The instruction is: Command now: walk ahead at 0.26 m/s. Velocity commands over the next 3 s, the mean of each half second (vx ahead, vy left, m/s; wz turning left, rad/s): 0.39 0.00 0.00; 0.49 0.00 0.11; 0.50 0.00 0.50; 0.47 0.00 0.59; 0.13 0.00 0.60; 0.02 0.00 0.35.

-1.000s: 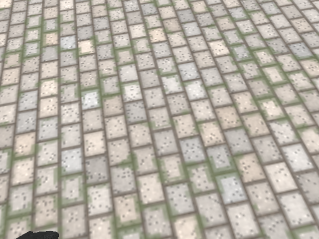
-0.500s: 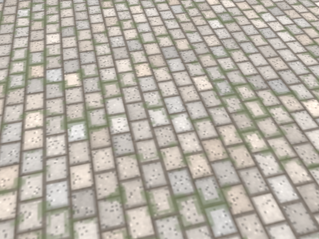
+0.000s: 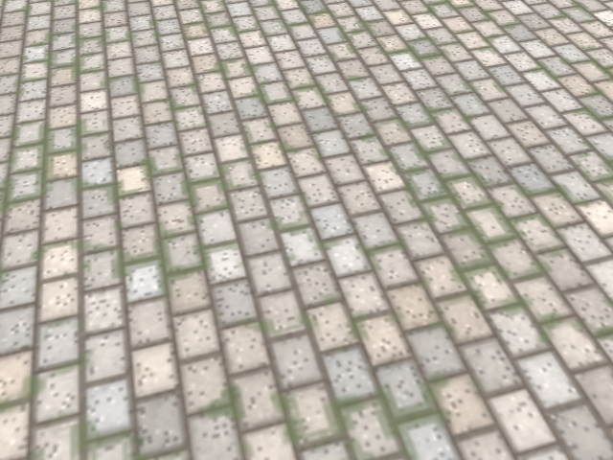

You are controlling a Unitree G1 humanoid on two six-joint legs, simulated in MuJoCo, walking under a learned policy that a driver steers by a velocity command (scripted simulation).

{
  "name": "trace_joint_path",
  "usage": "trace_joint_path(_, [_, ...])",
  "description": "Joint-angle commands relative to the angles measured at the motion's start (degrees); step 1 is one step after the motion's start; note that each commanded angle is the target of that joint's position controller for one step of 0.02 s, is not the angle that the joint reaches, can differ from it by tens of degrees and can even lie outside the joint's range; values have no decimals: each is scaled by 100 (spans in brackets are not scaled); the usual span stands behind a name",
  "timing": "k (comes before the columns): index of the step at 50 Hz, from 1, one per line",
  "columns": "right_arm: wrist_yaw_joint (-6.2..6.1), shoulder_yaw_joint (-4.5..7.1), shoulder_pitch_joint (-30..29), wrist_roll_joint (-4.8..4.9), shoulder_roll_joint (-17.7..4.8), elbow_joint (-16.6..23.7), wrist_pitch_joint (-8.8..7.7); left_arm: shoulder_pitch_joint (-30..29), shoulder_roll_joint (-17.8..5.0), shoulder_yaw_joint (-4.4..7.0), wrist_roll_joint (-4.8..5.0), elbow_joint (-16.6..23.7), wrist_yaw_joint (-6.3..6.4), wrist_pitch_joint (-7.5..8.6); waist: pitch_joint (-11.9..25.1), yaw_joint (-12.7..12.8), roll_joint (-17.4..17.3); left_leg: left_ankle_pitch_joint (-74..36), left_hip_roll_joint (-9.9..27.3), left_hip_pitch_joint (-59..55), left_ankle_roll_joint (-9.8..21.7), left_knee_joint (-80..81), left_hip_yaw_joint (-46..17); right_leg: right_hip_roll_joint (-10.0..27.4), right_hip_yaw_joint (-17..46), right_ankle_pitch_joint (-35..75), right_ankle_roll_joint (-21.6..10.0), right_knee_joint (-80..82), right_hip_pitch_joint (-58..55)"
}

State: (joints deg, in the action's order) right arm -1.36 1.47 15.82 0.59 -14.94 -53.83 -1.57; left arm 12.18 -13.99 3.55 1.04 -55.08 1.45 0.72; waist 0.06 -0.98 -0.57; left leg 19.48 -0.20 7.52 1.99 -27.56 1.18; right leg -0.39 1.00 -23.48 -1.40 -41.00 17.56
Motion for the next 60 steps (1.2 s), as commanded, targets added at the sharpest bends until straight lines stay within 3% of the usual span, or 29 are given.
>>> trace_joint_path(1, [-38, 289, 112, 44, -1065, 220, -162, -853, -529, 92, 83, 519, -133, 343, -929, -190, -682, 1386, 1989, -340, 1163, 1986, -2470, 467, 108, -441, -161, -319, 1762])
trace_joint_path(3, [-1, 323, -69, 129, -1110, 259, -157, -734, -444, 75, 73, 387, -201, 424, -683, -50, -589, 613, 1534, -55, 917, 1809, -1651, 314, -213, 142, -145, 612, 757])
trace_joint_path(6, [47, 279, -170, 112, -961, 262, -109, 583, -597, 219, 59, -222, -205, 390, -95, 565, -422, -152, 919, 1202, 595, 820, -775, -204, -611, 1298, -39, 1347, -1793])
trace_joint_path(7, [79, 167, -299, 56, -616, 327, -142, 1210, -890, 317, 73, -344, -149, 381, 94, 859, 225, -412, 509, 1779, 261, -605, -244, 486, 412, 740, -303, 1853, -2502])
trace_joint_path(8, [82, 45, -324, -31, -198, 633, -241, 1771, -1598, 437, 61, -371, -127, 390, 459, 895, 1782, 767, -162, 3036, -143, -2629, 193, 1917, 3000, -60, -1170, 2721, -3278])
trace_joint_path(9, [58, 134, -450, 151, -530, 715, -326, 1636, -1308, 313, -48, -377, -190, 484, 355, 832, 1328, 1404, -114, 3608, -79, -3766, -514, 2323, 4103, -1066, -1672, 3145, -2939])
trace_joint_path(10, [87, 187, -492, 292, -750, 748, -401, 1090, -1033, 209, -37, -218, -207, 559, -222, 597, 918, 917, 268, 4096, 94, -4126, -691, 2196, 3560, -1316, -1527, 3178, -2664])
trace_joint_path(12, [129, 232, -488, 182, -788, 645, -483, 519, -708, 66, -65, -37, -249, 594, -505, 363, 590, -122, 645, 4004, 211, -3845, -579, 1702, 2386, -209, -1086, 3265, -2208])
trace_joint_path(14, [206, 258, -491, 77, -705, 625, -451, 549, -547, -16, -95, -60, -245, 544, -467, 254, 602, -712, 788, 3575, 121, -3377, -452, 1371, 1543, 1009, -868, 3366, -1909])
trace_joint_path(20, [255, 123, -1549, 37, -302, 1021, -349, 913, -857, -11, -103, -183, -78, 479, -651, 438, 431, -1946, 573, 3206, -256, -1382, -16, 1064, 480, 2465, -921, 3612, -1387])
trace_joint_path(26, [390, 107, -2264, 96, -400, 1333, -388, 1306, -904, 34, 10, -388, -42, 423, -815, 454, 433, -2270, 381, 2878, 32, -267, -58, 1420, 276, 2825, -825, 3468, -2020])
trace_joint_path(29, [409, 257, -1600, 82, -721, 1210, -403, 1123, -1089, 115, -43, -331, -36, 320, -182, -26, 648, -1680, 43, 1849, 311, -287, 150, 1497, 162, 5127, -649, 2441, -2502])
trace_joint_path(30, [372, 387, -729, 90, -917, 953, -382, 1050, -1050, 103, -83, -305, -36, 257, 349, -478, 657, -1600, -160, 767, 467, -276, 313, 1288, -12, 5908, -527, 1396, -2341])
trace_joint_path(31, [314, 492, 313, 76, -1151, 683, -350, 1055, -917, 34, -137, -223, -36, 233, 1021, -900, 505, -1548, 285, -935, 712, -464, -168, 1055, -114, 5155, -367, -58, -1313])
trace_joint_path(32, [299, 624, 1010, -62, -1721, 499, -331, 1871, -100, -196, -139, -146, -125, 333, 2063, -583, -996, -196, 1869, -3281, 1708, -83, -2961, 34, -233, 2242, 23, -2532, 1058])
trace_joint_path(33, [321, 482, 982, -27, -1262, 449, -325, 1754, -225, -194, -36, -272, -173, 508, 2394, -626, -1235, 582, 2251, -3327, 1856, 1092, -4658, -314, 616, -782, -28, -3509, 1796])
trace_joint_path(34, [321, 385, 416, 12, -991, 502, -358, 1076, -806, -34, 145, -25, -205, 623, 1288, -539, -960, 736, 2047, -2456, 1492, 1255, -3889, 67, 658, -559, -160, -3873, 2351])
trace_joint_path(35, [317, 330, -124, -7, -815, 619, -388, 622, -902, -19, 191, 117, -177, 677, 667, -371, -489, 288, 1857, -1474, 1316, 1396, -3055, 396, 481, -7, -234, -3670, 2303])
trace_joint_path(36, [341, 281, -471, -57, -659, 646, -424, 435, -853, 5, 120, 148, -125, 669, 249, -171, -151, -393, 1638, -598, 1214, 1570, -2386, 640, 371, 421, -224, -3270, 2067])
trace_joint_path(39, [391, 225, -635, -96, -483, 567, -495, 711, -490, 6, -22, 102, -65, 458, 50, 231, -340, -1159, 1222, 475, 1166, 1983, -1530, 924, 362, 833, -151, -2577, 1297])
trace_joint_path(43, [241, 303, -134, -36, -804, 391, -481, -167, -545, 19, -150, 522, -24, 426, -325, 123, -166, -1462, 1155, 546, 1307, 2247, -1305, 929, 275, 1721, 169, -1168, 1957])
trace_joint_path(47, [106, 347, 285, 28, -942, 303, -398, -1111, -441, -38, -107, 802, -110, 529, -369, -150, -190, -1612, 877, 556, 1027, 2107, -958, 533, 105, 2946, 325, 553, 1535])
trace_joint_path(51, [63, 372, 690, 107, -934, 179, -312, -1685, -547, -58, -25, 1044, -210, 590, -383, -289, -286, -1426, 1066, 67, 936, 1694, -1267, 373, 247, 2972, 326, 1233, 1321])
trace_joint_path(54, [12, 443, 650, 98, -1028, 220, -220, -1487, -841, 28, -3, 1067, -248, 666, -241, -63, -453, -1570, 1264, -298, 799, 1171, -1615, 320, 305, 2352, 195, 1504, 820])
trace_joint_path(56, [24, 374, 565, 48, -803, 327, -184, -290, -1201, 215, -45, 782, -197, 716, 488, 518, -393, -2253, 802, -12, 554, -192, -1411, 390, 272, 1960, -119, 1604, -872])
trace_joint_path(57, [41, 241, 575, -78, -418, 533, -177, 706, -1592, 316, -125, 670, -152, 714, 1489, 851, 292, -1140, 292, 889, 341, -1973, -993, 1444, 1284, 1622, -452, 1431, -2493])
trace_joint_path(58, [79, 94, 1389, 73, 136, 692, -282, 980, -1966, 406, -123, 523, -186, 622, 2125, 405, 2156, 1457, -428, 3035, 17, -3804, -500, 2650, 3849, 474, -1309, 2055, -4185])
trace_joint_path(59, [49, 238, 1140, 209, -558, 604, -301, 790, -1275, 241, -109, 643, -206, 623, 1749, 565, 1438, 1344, -23, 3593, 49, -4515, -1008, 2445, 4036, -454, -1156, 2442, -3796])
trace_joint_path(60, [34, 350, 580, 239, -919, 730, -294, 408, -918, 139, -91, 735, -199, 636, 983, 602, 944, 799, 200, 3746, 100, -4567, -939, 2205, 3009, -189, -869, 2505, -3041])
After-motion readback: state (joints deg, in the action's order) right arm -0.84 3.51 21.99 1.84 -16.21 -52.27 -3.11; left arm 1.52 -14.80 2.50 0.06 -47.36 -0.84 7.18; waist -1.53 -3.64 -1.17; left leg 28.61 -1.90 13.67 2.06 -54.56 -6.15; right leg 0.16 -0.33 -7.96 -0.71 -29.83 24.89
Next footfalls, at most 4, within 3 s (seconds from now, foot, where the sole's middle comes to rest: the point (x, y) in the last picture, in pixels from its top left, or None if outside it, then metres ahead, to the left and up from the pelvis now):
0.14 right None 0.10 -0.14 -0.77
0.62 left None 0.46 0.09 -0.77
1.12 right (370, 369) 0.76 -0.12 -0.77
1.66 left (235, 310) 0.95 0.21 -0.77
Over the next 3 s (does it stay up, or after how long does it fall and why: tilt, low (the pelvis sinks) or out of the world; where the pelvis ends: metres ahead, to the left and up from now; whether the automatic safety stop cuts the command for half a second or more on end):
stays up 1.10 0.26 0.00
